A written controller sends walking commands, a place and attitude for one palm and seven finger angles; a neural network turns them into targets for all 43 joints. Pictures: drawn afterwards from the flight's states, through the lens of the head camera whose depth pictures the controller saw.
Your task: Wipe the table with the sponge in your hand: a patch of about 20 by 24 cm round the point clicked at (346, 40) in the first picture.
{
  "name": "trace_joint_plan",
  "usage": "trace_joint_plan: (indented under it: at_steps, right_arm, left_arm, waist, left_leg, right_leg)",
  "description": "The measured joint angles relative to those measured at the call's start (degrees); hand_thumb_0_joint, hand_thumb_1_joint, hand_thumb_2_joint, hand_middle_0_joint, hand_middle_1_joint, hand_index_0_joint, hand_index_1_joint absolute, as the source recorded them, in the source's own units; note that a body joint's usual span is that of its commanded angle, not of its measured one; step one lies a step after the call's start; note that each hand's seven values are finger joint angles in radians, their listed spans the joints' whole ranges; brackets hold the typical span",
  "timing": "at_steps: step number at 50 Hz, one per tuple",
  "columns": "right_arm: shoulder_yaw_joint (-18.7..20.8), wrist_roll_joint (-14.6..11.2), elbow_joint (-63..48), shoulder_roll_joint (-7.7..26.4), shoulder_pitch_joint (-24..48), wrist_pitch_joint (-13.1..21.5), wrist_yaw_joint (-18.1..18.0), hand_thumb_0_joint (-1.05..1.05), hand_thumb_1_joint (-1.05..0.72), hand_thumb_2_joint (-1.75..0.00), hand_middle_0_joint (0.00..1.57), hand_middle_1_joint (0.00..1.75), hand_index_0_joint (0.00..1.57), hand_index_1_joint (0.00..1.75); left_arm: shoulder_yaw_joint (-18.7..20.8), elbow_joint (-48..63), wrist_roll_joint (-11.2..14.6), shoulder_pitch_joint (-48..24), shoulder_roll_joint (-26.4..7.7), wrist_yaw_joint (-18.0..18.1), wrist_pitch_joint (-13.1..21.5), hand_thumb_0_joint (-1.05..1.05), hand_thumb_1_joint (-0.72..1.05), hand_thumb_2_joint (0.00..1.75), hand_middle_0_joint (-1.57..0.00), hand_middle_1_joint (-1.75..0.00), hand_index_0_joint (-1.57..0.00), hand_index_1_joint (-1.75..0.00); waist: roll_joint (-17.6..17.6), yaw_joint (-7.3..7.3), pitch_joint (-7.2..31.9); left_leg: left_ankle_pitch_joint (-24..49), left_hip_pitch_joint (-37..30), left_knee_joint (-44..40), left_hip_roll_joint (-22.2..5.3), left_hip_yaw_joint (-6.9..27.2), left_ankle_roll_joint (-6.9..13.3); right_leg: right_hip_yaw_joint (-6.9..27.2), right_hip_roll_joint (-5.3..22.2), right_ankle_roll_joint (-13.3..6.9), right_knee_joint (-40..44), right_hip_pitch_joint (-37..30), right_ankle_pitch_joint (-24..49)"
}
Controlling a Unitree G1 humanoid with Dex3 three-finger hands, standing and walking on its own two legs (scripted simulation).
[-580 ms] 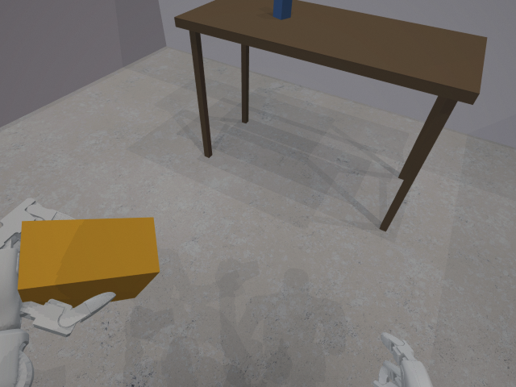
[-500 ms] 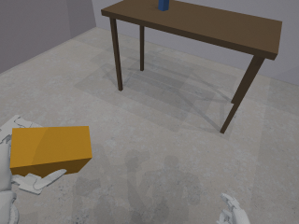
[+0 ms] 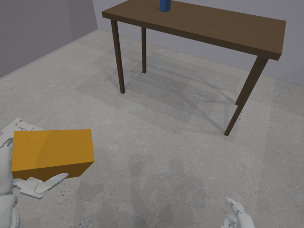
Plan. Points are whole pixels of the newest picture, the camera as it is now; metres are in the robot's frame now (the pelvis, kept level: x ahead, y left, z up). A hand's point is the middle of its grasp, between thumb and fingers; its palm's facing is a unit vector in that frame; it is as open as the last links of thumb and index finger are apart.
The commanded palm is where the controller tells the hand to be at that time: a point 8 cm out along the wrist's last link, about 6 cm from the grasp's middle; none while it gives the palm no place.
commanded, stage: walk to a spot facing it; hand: left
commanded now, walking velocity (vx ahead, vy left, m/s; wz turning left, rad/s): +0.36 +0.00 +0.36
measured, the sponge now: (64, 157) +0.23 +0.20 +0.14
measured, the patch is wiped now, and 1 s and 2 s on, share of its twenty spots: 0.00 0.00 0.00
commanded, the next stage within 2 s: none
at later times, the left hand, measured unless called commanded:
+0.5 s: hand (33, 127) +0.28 +0.28 +0.16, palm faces +0.50 -0.76 -0.40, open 10.5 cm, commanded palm +0.22 +0.31 +0.18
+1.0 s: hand (70, 89) +0.40 +0.24 +0.18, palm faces +0.55 -0.67 -0.49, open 10.5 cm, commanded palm +0.33 +0.27 +0.18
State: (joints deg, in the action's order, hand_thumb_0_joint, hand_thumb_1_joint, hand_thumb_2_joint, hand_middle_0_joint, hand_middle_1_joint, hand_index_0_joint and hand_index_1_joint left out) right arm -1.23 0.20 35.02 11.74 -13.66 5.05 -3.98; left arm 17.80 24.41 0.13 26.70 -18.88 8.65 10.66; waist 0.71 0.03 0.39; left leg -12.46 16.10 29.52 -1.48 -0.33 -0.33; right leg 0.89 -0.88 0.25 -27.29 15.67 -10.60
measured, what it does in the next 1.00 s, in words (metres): walks ahead, turning left: right foot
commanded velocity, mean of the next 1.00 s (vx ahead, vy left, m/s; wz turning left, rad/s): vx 0.37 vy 0.00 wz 0.29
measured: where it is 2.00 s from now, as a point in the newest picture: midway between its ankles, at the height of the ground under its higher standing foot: (150, 188)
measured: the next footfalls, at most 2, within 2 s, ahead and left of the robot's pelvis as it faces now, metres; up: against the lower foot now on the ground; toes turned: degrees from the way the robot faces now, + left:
right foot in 0.72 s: +0.32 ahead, -0.10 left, +0.00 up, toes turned -2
left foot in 1.24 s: +0.39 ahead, +0.14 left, +0.00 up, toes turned +28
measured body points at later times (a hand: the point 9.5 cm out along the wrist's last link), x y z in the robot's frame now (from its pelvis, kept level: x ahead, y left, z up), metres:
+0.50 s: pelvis +0.09 +0.01 +0.00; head +0.10 +0.03 +0.44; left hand +0.25 +0.32 +0.18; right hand +0.25 -0.19 -0.10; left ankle +0.05 +0.12 -0.74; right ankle +0.08 -0.11 -0.67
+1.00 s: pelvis +0.25 -0.04 +0.00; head +0.28 -0.04 +0.45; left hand +0.36 +0.27 +0.20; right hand +0.47 -0.25 -0.09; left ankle +0.27 +0.12 -0.66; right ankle +0.28 -0.10 -0.74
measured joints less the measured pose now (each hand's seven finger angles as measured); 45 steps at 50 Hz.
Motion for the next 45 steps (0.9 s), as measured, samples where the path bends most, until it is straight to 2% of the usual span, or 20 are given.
trace_joint_plan:
  at_steps: [5, 8, 10, 13, 16, 18, 20, 23, 25, 27, 30, 34, 36, 37, 38, 40, 42, 45]
  right_arm:
    - [0.3, 0.4, 0.1, 0.2, -1.2, -0.8, -0.6, 0.01, -0.90, -0.90, 0.21, 0.30, 0.20, 0.30]
    - [0.5, 0.5, 0.4, 0.3, -1.9, -0.8, -0.9, 0.01, -0.90, -0.90, 0.21, 0.30, 0.20, 0.30]
    - [0.7, 0.4, 0.9, 0.3, -2.3, -1.0, -1.0, 0.01, -0.90, -0.90, 0.21, 0.30, 0.20, 0.30]
    - [0.8, 0.4, 1.7, 0.4, -3.3, -1.2, -0.9, 0.01, -0.90, -0.90, 0.20, 0.30, 0.20, 0.30]
    - [1.0, 0.3, 3.1, 0.6, -3.7, -1.2, -0.6, 0.01, -0.90, -0.90, 0.20, 0.30, 0.20, 0.30]
    - [0.7, 0.4, 3.4, 0.6, -3.4, -1.4, -0.5, 0.01, -0.90, -0.90, 0.20, 0.30, 0.20, 0.30]
    - [0.7, 0.5, 3.2, -0.1, -2.2, -1.4, -0.4, 0.01, -0.90, -0.90, 0.20, 0.30, 0.20, 0.30]
    - [1.0, 0.8, 3.1, -2.0, -1.0, -0.4, 0.2, 0.01, -0.90, -0.90, 0.20, 0.30, 0.20, 0.30]
    - [0.6, 0.5, 3.0, -3.2, -0.6, 0.2, 0.9, 0.01, -0.90, -0.90, 0.20, 0.30, 0.20, 0.30]
    - [0.1, 0.4, 2.4, -4.0, -0.5, 0.7, 1.5, 0.01, -0.90, -0.90, 0.20, 0.30, 0.20, 0.30]
    - [-0.3, 0.5, 1.5, -4.5, -0.5, 1.3, 1.5, 0.01, -0.90, -0.90, 0.21, 0.30, 0.20, 0.30]
    - [-0.3, 0.7, 1.0, -4.3, -0.5, 1.4, 0.9, 0.01, -0.90, -0.90, 0.21, 0.30, 0.20, 0.30]
    - [-0.1, 0.5, 0.8, -3.7, -0.6, 1.1, 0.6, 0.01, -0.90, -0.90, 0.21, 0.30, 0.20, 0.30]
    - [0.2, 0.3, 1.0, -3.3, -0.3, 0.7, 0.6, 0.01, -0.90, -0.90, 0.21, 0.30, 0.20, 0.30]
    - [0.6, 0.1, 1.7, -2.5, 0.8, 0.0, 0.5, 0.01, -0.90, -0.90, 0.21, 0.30, 0.20, 0.30]
    - [1.3, 0.3, 3.2, -0.8, 2.9, -1.3, 0.7, 0.01, -0.90, -0.90, 0.21, 0.30, 0.20, 0.30]
    - [1.9, 0.2, 3.4, 0.5, 4.1, -2.5, 1.0, 0.01, -0.90, -0.90, 0.21, 0.30, 0.20, 0.30]
    - [2.7, 0.2, 2.2, 1.7, 4.3, -3.7, 0.8, 0.01, -0.90, -0.90, 0.21, 0.30, 0.20, 0.30]
  left_arm:
    - [0.0, 1.1, -0.3, 0.6, -0.2, 0.5, -0.6, -0.01, -0.52, 0.97, -0.69, -1.34, -0.70, -1.33]
    - [0.9, 2.1, -0.3, 0.7, -0.8, 0.9, -0.4, -0.01, -0.52, 0.97, -0.69, -1.34, -0.70, -1.33]
    - [1.5, 1.9, -0.4, 0.8, -1.1, 0.9, 0.1, -0.01, -0.52, 0.98, -0.69, -1.34, -0.70, -1.33]
    - [1.5, 1.3, -0.6, 0.5, -0.7, 0.8, 0.3, -0.01, -0.52, 0.98, -0.69, -1.34, -0.70, -1.33]
    - [0.5, 1.3, -0.8, -1.4, -0.2, 0.9, 0.8, -0.01, -0.52, 0.98, -0.69, -1.34, -0.70, -1.33]
    - [0.8, 2.4, -0.6, -1.5, -0.4, 1.0, 1.1, -0.01, -0.52, 0.98, -0.69, -1.34, -0.70, -1.33]
    - [2.3, 3.0, -0.2, -0.2, -0.6, 1.3, 1.5, -0.01, -0.52, 0.98, -0.69, -1.34, -0.70, -1.34]
    - [3.1, 2.7, -0.5, 0.1, -1.5, 1.3, 1.3, -0.01, -0.52, 0.98, -0.69, -1.34, -0.70, -1.34]
    - [3.0, 3.4, -0.4, 0.2, -2.0, 1.0, 1.1, -0.01, -0.52, 0.98, -0.69, -1.34, -0.70, -1.34]
    - [2.8, 4.8, -0.2, 0.9, -2.0, 0.6, 1.2, -0.01, -0.52, 0.98, -0.69, -1.34, -0.70, -1.34]
    - [2.6, 6.0, 0.0, 2.3, -2.1, -0.1, 1.7, -0.01, -0.52, 0.98, -0.69, -1.34, -0.70, -1.34]
    - [3.0, 4.9, 0.1, 2.3, -2.9, -0.9, 1.6, -0.01, -0.52, 0.98, -0.69, -1.34, -0.70, -1.34]
    - [3.4, 4.4, 0.1, 1.3, -4.0, -1.1, 1.0, -0.01, -0.52, 0.98, -0.69, -1.34, -0.70, -1.34]
    - [3.4, 4.2, -0.2, 0.2, -4.4, -1.2, 0.7, -0.01, -0.52, 0.98, -0.69, -1.34, -0.70, -1.34]
    - [3.0, 3.7, -0.4, -1.4, -4.0, -1.3, 0.5, -0.01, -0.52, 0.98, -0.69, -1.34, -0.70, -1.34]
    - [2.4, 2.8, -0.2, -3.4, -2.5, -1.6, 0.7, -0.01, -0.52, 0.98, -0.69, -1.34, -0.70, -1.34]
    - [2.5, 3.0, -0.2, -2.8, -1.7, -1.8, 1.3, -0.01, -0.52, 0.98, -0.69, -1.34, -0.70, -1.34]
    - [2.9, 4.5, -0.1, 0.0, -1.7, -1.8, 1.9, -0.01, -0.52, 0.98, -0.69, -1.34, -0.70, -1.34]
  waist:
    - [-0.1, -0.93, 1.3]
    - [-0.1, -1.46, 1.3]
    - [-0.3, -1.46, 1.5]
    - [-0.1, -1.27, 2.2]
    - [-1.1, -1.22, 1.1]
    - [-2.7, -0.90, 0.0]
    - [-3.6, -0.54, -0.5]
    - [-2.3, -1.41, -1.0]
    - [-1.7, -1.33, -1.2]
    - [-1.0, -1.10, -1.3]
    - [-0.2, -0.71, -1.6]
    - [1.1, -0.21, -2.4]
    - [1.6, -0.43, -2.8]
    - [1.7, -0.56, -3.2]
    - [2.1, -0.48, -4.0]
    - [2.2, -0.18, -5.2]
    - [1.5, -0.36, -5.5]
    - [0.7, -0.84, -5.2]
  left_leg:
    - [-4.9, 1.4, 3.4, 0.5, 0.8, 1.1]
    - [-3.2, 2.0, 5.1, 0.7, 1.6, 1.2]
    - [-4.7, 2.4, 7.1, 0.9, 2.0, 0.8]
    - [-9.4, 3.2, 10.3, 1.0, 2.3, 1.5]
    - [-11.2, 3.5, 12.2, 0.5, -0.7, 1.7]
    - [-7.0, 1.6, 9.2, 1.0, -2.7, 1.8]
    - [-7.6, 0.3, 9.0, 1.6, -4.1, 2.0]
    - [-9.0, -1.6, 6.8, 0.7, -3.0, 2.0]
    - [-8.0, -3.5, 3.7, -0.1, -2.3, 1.5]
    - [-7.3, -5.5, 0.7, -0.8, -2.0, 1.1]
    - [-7.2, -8.4, -2.6, -1.6, -1.8, 0.2]
    - [-9.8, -11.4, -2.4, -2.6, -1.1, -1.4]
    - [-13.5, -10.8, 2.9, -3.2, 0.2, -1.6]
    - [-15.3, -8.8, 8.9, -3.5, 0.1, -0.7]
    - [-16.4, -5.5, 17.5, -3.4, 0.7, 0.2]
    - [-15.6, 1.5, 33.7, -1.7, 1.6, 0.9]
    - [-12.6, 7.8, 43.6, -1.1, 0.5, 0.3]
    - [-7.6, 15.2, 46.8, -2.4, -1.3, -0.8]
  right_leg:
    - [-1.4, 0.8, -0.5, -4.1, 1.2, -6.4]
    - [-2.6, 1.2, -0.6, -6.3, 1.5, -7.1]
    - [-3.2, 1.6, -0.5, -8.1, 1.5, -7.5]
    - [-4.1, 2.0, -0.6, -9.4, 1.3, -8.9]
    - [-5.6, 3.8, 0.0, -10.6, -0.2, -11.1]
    - [-5.6, 5.5, 0.5, -12.2, -0.9, -12.9]
    - [-4.1, 5.9, 0.4, -19.0, 1.5, -15.5]
    - [-3.8, 4.0, 0.5, -32.8, 7.2, -19.7]
    - [-4.7, 3.7, 0.9, -35.4, 10.5, -18.3]
    - [-5.9, 4.2, 1.2, -33.8, 13.1, -15.1]
    - [-7.7, 5.1, 1.6, -26.9, 14.8, -10.5]
    - [-10.4, 4.7, 1.4, -14.2, 11.8, -6.8]
    - [-12.1, 3.7, 0.8, -6.7, 7.2, -4.2]
    - [-12.9, 3.8, -1.0, -6.2, 6.4, -0.1]
    - [-13.7, 4.0, -2.8, -9.0, 6.8, -0.3]
    - [-14.4, 4.4, -4.6, -12.0, 6.3, -4.0]
    - [-14.7, 4.8, -5.0, -11.4, 4.8, -5.8]
    - [-15.9, 4.8, -4.8, -7.6, 1.9, -5.4]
